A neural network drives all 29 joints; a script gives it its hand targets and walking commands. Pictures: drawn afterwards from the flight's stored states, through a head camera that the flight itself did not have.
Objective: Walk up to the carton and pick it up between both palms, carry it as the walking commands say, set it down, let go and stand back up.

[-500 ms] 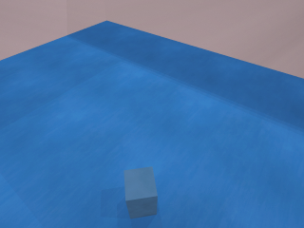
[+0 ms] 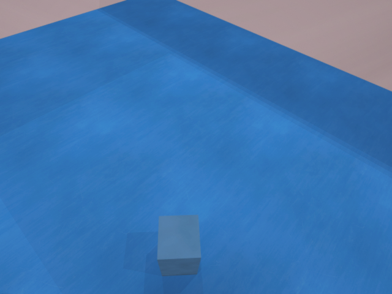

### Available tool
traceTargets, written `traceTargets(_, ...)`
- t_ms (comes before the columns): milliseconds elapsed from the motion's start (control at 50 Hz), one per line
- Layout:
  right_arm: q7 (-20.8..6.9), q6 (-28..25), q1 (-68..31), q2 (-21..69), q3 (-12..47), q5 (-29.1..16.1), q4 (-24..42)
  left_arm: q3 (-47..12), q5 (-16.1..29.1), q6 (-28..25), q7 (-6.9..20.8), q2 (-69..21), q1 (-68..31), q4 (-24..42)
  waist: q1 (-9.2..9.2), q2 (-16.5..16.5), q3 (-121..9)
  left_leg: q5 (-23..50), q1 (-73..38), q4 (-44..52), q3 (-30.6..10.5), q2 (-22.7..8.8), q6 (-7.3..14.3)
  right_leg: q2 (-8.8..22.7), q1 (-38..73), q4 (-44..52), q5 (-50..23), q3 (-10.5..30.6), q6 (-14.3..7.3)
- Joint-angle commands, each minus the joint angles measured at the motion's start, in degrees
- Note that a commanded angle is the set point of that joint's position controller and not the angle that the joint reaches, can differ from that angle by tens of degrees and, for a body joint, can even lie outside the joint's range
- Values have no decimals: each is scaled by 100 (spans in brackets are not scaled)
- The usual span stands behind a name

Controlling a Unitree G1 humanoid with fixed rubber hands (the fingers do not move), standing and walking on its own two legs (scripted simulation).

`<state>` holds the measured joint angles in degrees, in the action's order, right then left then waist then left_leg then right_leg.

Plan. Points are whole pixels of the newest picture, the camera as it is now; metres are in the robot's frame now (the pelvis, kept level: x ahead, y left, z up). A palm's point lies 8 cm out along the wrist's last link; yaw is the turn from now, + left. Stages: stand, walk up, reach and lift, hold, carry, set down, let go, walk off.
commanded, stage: walk up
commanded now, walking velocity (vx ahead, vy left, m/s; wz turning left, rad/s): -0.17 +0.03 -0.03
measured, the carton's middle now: (179, 247) +0.39 +0.06 -0.62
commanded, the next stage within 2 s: none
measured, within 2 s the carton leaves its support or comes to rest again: neither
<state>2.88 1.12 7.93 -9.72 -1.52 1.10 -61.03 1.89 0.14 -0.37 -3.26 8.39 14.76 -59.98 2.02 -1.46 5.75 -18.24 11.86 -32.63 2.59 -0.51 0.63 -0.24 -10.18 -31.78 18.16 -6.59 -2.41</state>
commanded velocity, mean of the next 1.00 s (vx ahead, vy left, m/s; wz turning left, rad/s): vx -0.07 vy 0.03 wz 0.00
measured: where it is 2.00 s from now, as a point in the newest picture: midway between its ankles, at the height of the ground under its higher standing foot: outside the picture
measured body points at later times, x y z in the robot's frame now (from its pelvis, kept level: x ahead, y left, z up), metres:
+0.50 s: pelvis -0.07 -0.03 +0.01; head -0.05 -0.06 +0.46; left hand -0.01 +0.22 -0.12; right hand -0.01 -0.29 -0.15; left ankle -0.12 +0.11 -0.65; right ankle -0.05 -0.12 -0.73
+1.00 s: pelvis -0.09 +0.02 +0.01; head -0.11 +0.04 +0.46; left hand -0.11 +0.25 -0.16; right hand -0.10 -0.21 -0.14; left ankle -0.15 +0.14 -0.73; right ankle -0.05 -0.12 -0.73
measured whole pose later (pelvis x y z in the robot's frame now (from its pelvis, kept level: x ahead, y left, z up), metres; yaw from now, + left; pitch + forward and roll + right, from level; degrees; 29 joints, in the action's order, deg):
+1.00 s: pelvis -0.09 +0.02 +0.01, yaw -2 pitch -4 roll +0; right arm 2.1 0.0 17.7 -8.4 1.0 1.0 -63.6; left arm 3.0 -0.6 1.6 -0.2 10.1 18.6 -64.3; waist 1.4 -2.9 0.9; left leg -18.2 0.5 -22.4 1.9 -0.5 0.0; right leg 2.6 -11.7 -23.9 8.4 -0.7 2.0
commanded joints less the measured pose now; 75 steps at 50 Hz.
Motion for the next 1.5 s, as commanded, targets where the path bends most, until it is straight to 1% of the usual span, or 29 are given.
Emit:
traceTargets(0, 124, -20, 619, -850, -194, 4, 43, 273, -56, 261, 4, 606, -92, 305, -307, 1435, -497, 5850, -664, 894, -1114, -1904, 1359, 232, -1291, -2576, 1640, 622, 182)
traceTargets(20, 124, 44, 448, -867, -212, 55, 122, 235, -58, 276, 62, 650, -63, 244, -301, 1229, -325, 5111, -425, 967, -1007, -1744, 1251, 191, -1430, -2658, 1548, 482, 263)
traceTargets(60, 158, 104, 421, -977, -208, 88, 210, 206, -92, 308, 120, 603, -3, 330, -237, 802, -267, 4863, -172, 878, -903, -1755, 1285, 203, -1486, -2907, 1593, 601, 357)
traceTargets(120, 119, 120, 221, -1197, -298, 168, 249, 180, -69, 274, 79, 600, -30, 404, -164, 1078, -476, 4067, 15, 970, -783, -1452, 1041, 173, -1088, -2216, 1257, 379, 358)
traceTargets(200, 45, 103, -94, -1186, -258, 127, 239, 160, -28, 208, 67, 666, 206, 343, 55, 908, -825, 3360, 9, 558, -784, -1304, 735, 169, -326, -438, 251, 265, 359)
traceTargets(220, 8, 148, -139, -1260, -255, 94, 261, 159, 1, 166, 74, 766, 459, 235, 238, 511, -902, 2587, 296, 304, -641, -1079, 541, 146, 188, 405, -457, 248, 334)
traceTargets(240, -19, 129, -56, -1059, -180, 48, 288, 176, -29, 125, 56, 1004, 416, 260, 212, -288, -983, 1223, 700, -149, -353, -555, 307, 653, 575, 1155, -1086, 962, 215)
traceTargets(260, -38, 132, -140, -752, -147, 76, 521, 288, -101, 82, 45, 1648, 451, 385, 303, -2056, -933, -1212, 1594, -1547, 160, 414, -70, 2178, 674, 1675, -2478, 2872, -311)
traceTargets(280, -29, 226, -92, -773, -144, 157, 487, 288, -176, 57, 35, 1508, 335, 487, 254, -1588, -928, -1561, 998, -2567, -313, 123, -76, 2473, -152, 1788, -2371, 3085, -891)
traceTargets(300, -72, 284, 86, -827, -227, 197, 352, 258, -232, 34, 20, 1338, -137, 624, -106, -913, -675, -1220, 914, -2972, -373, 21, -111, 2363, -499, 1895, -1967, 2867, -868)
traceTargets(320, -112, 274, 57, -787, -214, 139, 369, 228, -185, 50, 22, 1143, -439, 522, -243, -932, -566, -893, 578, -2845, -452, -174, -165, 1967, -937, 1941, -1321, 2148, -792)
traceTargets(360, -175, 295, 142, -885, -261, 114, 227, 283, -160, 46, 41, 1262, -755, 815, -260, -973, -395, -692, 885, -3027, -385, -68, -165, 1685, -560, 1802, -1485, 1903, -691)
traceTargets(380, -194, 369, 68, -1089, -362, 167, 240, 356, -172, 58, 18, 1565, -355, 844, -99, -619, -193, -791, 1459, -3514, -396, 48, -214, 1963, -256, 1718, -1862, 2369, -747)
traceTargets(420, -243, 404, 175, -1089, -369, 158, 275, 373, -189, 31, 14, 1581, 4, 764, -57, -449, -440, -545, 1554, -3225, -584, -75, -222, 2032, 97, 1776, -1115, 2471, -652)
traceTargets(440, -271, 423, 108, -1099, -367, 135, 313, 369, -194, 21, 9, 1527, -48, 779, -56, -582, -276, -523, 1540, -3141, -519, -36, -226, 1972, 40, 1774, -1377, 2332, -639)
traceTargets(480, -285, 385, 262, -768, -241, 68, 221, 281, -204, -59, 49, 1212, 14, 746, -102, -497, -561, -346, 1058, -2199, -467, -49, -224, 1524, 257, 1943, -628, 1856, -427)
traceTargets(520, -258, 331, 175, -609, -163, 34, 263, 273, -194, -91, 94, 1138, 154, 681, 16, -782, -343, -476, 722, -1207, -264, 58, -251, 1336, 216, 2060, -375, 1712, -377)
traceTargets(560, -218, 202, 359, -455, -86, -5, 275, 267, -146, -13, 148, 1008, 5, 555, -110, -1285, -296, -788, -66, -37, 3, 138, -270, 1115, -148, 2005, -218, 1499, -364)
traceTargets(580, -189, 136, 570, -453, -72, 27, 191, 287, -125, 44, 172, 1099, -129, 480, -248, -1263, -236, -426, -489, 765, 249, 207, -283, 1090, -312, 1881, -216, 1399, -274)
traceTargets(620, -125, 19, 1078, -710, -89, 62, 25, 308, -103, 102, 183, 1026, -14, 416, -383, -786, -300, 515, -1097, 1689, -89, -173, -241, 974, -427, 1414, -522, 1234, -43)
traceTargets(640, -104, -37, 1187, -943, -119, 93, 10, 319, -51, 123, 179, 910, 102, 416, -330, -205, -376, 782, -967, 1762, -600, -606, -138, 751, -281, 1042, -775, 963, 46)
traceTargets(660, -86, -62, 1047, -1115, -115, 89, 34, 324, -32, 133, 200, 803, 265, 390, -203, 591, -354, 701, -637, 1865, -1217, -1011, 23, 461, -242, 802, -572, 778, 139)
traceTargets(680, -86, -84, 733, -1107, -89, 62, 122, 328, -74, 157, 231, 694, 258, 323, -44, 722, -309, -70, -257, 2071, -1376, -1105, 109, 315, -81, 856, -457, 674, 220)
traceTargets(720, -78, -130, 544, -941, -12, -17, 102, 296, -154, 143, 295, 627, 38, 232, 65, 222, -198, -794, 82, 2218, -1017, -873, 57, 285, 72, 993, -765, 753, 225)
traceTargets(760, -87, -164, 331, -878, 39, -12, 149, 230, -105, 148, 337, 633, 45, 46, 1, 723, 158, -865, 426, 2261, -904, -745, 105, 322, 208, 932, -972, 649, 285)
traceTargets(880, -62, -179, 823, -547, 156, 10, -19, 152, -66, 155, 296, 559, 492, -268, -43, 814, 478, -1007, 583, 2264, -813, -678, 63, 401, 67, 996, -695, 796, 288)
traceTargets(1040, -56, -191, 1289, -434, 136, -56, -247, 110, -99, 71, 205, 381, 788, -455, -131, 301, 399, 109, 2, 1854, -613, -552, 87, 499, -66, 1000, -1292, 829, 277)
traceTargets(1180, -12, -224, 1554, -408, 74, -86, -435, 133, -87, -14, 105, 485, 729, -491, -184, -128, -83, 1463, -596, 1319, -354, -435, 94, 584, 82, 828, -2537, 855, 227)
traceTargets(1480, 69, -222, 1818, -224, 99, -61, -628, 124, -40, 72, 33, 494, 602, -502, -106, 239, -237, 3094, -614, 1173, -201, -577, 56, 540, 430, 372, -3099, 657, 184)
